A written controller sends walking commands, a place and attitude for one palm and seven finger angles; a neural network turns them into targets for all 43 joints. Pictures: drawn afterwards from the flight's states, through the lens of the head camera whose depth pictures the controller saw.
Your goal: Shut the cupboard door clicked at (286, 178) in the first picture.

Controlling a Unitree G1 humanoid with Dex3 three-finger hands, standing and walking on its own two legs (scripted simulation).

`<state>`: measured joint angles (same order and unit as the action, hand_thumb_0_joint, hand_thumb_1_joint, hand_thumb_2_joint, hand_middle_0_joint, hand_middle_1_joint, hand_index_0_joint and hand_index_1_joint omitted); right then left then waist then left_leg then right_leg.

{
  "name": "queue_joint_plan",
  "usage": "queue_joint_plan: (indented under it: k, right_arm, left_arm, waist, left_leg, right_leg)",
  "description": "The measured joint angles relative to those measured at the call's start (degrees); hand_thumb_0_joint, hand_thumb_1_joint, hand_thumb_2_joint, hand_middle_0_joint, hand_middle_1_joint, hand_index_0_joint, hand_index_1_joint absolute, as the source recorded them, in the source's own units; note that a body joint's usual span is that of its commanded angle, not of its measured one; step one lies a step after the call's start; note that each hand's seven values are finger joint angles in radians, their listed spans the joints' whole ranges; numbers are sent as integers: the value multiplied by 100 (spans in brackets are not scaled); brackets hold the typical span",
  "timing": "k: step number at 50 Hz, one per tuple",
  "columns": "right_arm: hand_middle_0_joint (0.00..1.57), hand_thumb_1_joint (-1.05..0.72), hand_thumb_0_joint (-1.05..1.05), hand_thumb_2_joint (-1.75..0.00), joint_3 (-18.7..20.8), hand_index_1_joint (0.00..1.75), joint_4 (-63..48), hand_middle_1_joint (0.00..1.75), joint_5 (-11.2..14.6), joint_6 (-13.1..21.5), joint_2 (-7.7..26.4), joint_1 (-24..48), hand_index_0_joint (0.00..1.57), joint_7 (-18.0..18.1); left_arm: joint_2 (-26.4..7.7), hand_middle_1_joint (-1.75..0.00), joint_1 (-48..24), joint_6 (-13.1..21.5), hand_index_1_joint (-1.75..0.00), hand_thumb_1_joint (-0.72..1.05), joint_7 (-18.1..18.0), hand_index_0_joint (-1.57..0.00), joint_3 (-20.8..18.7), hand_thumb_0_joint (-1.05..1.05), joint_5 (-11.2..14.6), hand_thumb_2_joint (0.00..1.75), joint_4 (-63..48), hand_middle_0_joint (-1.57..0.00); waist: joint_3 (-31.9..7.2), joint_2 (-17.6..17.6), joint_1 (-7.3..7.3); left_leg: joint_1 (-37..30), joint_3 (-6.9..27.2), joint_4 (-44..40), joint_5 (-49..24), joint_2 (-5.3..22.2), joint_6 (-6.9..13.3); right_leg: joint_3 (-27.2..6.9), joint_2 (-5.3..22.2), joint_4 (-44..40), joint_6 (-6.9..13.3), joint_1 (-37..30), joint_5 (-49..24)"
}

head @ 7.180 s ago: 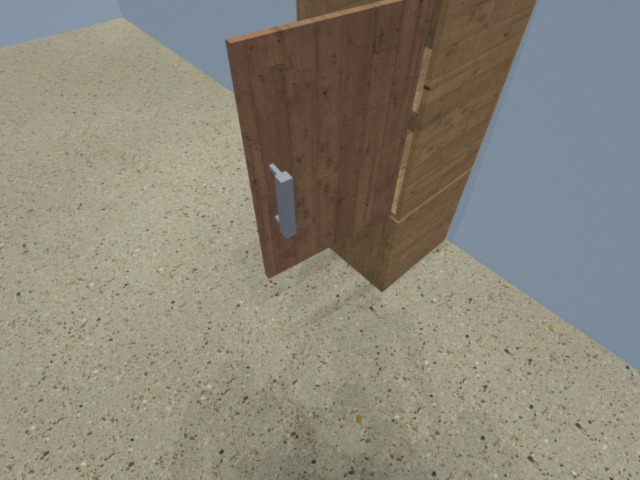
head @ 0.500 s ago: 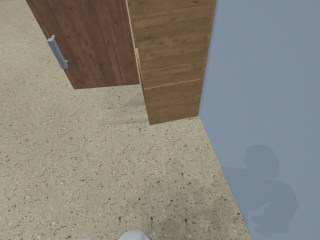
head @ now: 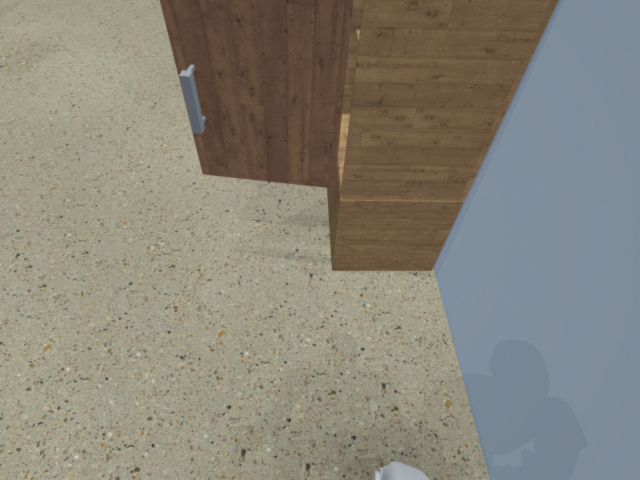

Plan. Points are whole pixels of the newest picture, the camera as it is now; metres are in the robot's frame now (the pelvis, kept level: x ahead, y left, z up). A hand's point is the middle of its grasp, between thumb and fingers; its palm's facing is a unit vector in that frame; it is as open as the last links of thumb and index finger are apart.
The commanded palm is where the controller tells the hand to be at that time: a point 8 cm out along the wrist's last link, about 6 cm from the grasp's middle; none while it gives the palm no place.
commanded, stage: take the last steps up to it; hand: left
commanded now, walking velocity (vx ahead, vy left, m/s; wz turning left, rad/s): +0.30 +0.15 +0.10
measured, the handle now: (195, 99) +0.95 +0.39 -0.07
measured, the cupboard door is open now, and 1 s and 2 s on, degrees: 82 82 82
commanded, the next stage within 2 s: come to a stop and stand still in 1.02 s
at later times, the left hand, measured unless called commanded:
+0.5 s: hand (210, 444) +0.19 +0.17 -0.15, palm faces +0.13 -0.96 -0.24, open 7.1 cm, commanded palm none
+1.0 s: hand (191, 307) +0.41 +0.27 -0.17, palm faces +0.08 -0.97 -0.21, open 7.3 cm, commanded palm none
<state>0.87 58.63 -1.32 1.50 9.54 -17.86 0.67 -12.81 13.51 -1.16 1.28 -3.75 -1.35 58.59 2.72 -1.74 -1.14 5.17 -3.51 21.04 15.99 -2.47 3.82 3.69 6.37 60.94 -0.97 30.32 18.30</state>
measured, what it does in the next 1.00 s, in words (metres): walks ahead: right foot, then left foot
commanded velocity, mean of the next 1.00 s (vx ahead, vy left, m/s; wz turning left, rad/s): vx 0.28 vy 0.14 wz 0.01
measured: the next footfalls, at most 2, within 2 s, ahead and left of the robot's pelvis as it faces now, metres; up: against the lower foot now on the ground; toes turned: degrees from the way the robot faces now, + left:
right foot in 0.22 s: +0.19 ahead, -0.12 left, +0.00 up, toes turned -7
left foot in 0.72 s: +0.37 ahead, +0.18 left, +0.00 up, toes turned +11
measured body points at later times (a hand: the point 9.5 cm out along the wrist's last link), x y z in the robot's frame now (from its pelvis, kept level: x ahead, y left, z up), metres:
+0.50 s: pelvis +0.17 -0.02 +0.01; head +0.20 -0.04 +0.46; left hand +0.18 +0.22 -0.13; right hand +0.22 -0.26 -0.16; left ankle +0.21 +0.16 -0.67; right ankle +0.15 -0.11 -0.74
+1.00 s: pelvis +0.36 +0.08 +0.00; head +0.40 +0.07 +0.44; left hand +0.41 +0.32 -0.15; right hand +0.40 -0.16 -0.16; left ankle +0.33 +0.17 -0.74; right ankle +0.41 -0.02 -0.70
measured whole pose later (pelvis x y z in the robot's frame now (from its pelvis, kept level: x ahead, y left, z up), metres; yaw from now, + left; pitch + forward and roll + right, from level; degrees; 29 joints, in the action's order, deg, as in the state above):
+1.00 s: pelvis +0.36 +0.08 +0.00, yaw +1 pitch +1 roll +3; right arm 1.9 58.9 -1.9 2.7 10.6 -15.1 1.0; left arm -9.9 11.4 0.6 0.3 -3.5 -1.4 58.2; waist 3.5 -1.3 -1.0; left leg 8.4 -10.4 22.1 14.6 -1.7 2.8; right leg 5.9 6.0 50.5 1.0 29.0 18.7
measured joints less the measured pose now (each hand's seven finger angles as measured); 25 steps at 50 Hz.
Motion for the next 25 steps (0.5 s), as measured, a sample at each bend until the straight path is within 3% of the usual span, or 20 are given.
queue_joint_plan:
  k: [7,11,13,15,17,20,25]
  right_arm:
    - [20,-90,0,-90,-26,29,350,30,-20,18,-85,-466,20,-14]
    - [20,-90,0,-90,-9,29,533,30,-6,4,-78,-703,20,-8]
    - [20,-90,0,-90,34,29,631,30,52,-47,-52,-674,20,-28]
    - [20,-90,0,-90,94,29,668,30,43,-143,-17,-554,20,-49]
    - [20,-90,1,-90,160,29,629,30,11,-222,40,-353,20,-69]
    - [20,-91,1,-90,220,29,458,30,-29,-239,81,-39,20,-101]
    - [19,-91,0,-90,270,29,154,30,-34,-218,142,438,20,-172]
  left_arm:
    - [180,-30,-507,42,-30,91,8,-20,91,1,22,90,-191,-20]
    - [282,-30,-689,189,-30,91,26,-20,113,1,16,90,-356,-20]
    - [374,-30,-765,366,-30,91,-2,-20,120,1,6,90,-411,-20]
    - [443,-30,-694,441,-30,91,-43,-20,130,0,35,90,-431,-20]
    - [506,-30,-521,458,-30,91,-97,-20,124,0,42,90,-362,-20]
    - [475,-30,-236,528,-30,94,-225,-20,-38,-2,84,90,-225,-20]
    - [344,-30,233,565,-30,95,-171,-20,5,-2,30,90,133,-20]
  waist:
    - [81,137,195]
    - [116,236,280]
    - [233,358,295]
    - [263,367,284]
    - [208,357,258]
    - [85,304,215]
    - [-38,222,102]
  left_leg:
    - [-538,21,-253,264,-91,-52]
    - [-573,37,354,856,-55,-164]
    - [1,151,1917,1229,37,-169]
    - [767,249,3629,1136,52,-212]
    - [1435,246,4440,626,208,-282]
    - [2161,274,4431,11,527,-433]
    - [2686,216,3455,-515,815,-637]
  right_leg:
    - [121,-52,-1541,22,-112,-189]
    - [294,-273,-2530,193,-743,-453]
    - [433,-305,-2352,414,-850,-451]
    - [527,-274,-2367,446,-1066,-209]
    - [560,-284,-2707,383,-1331,-225]
    - [594,-318,-3326,368,-1702,-385]
    - [618,-259,-4041,277,-2255,-477]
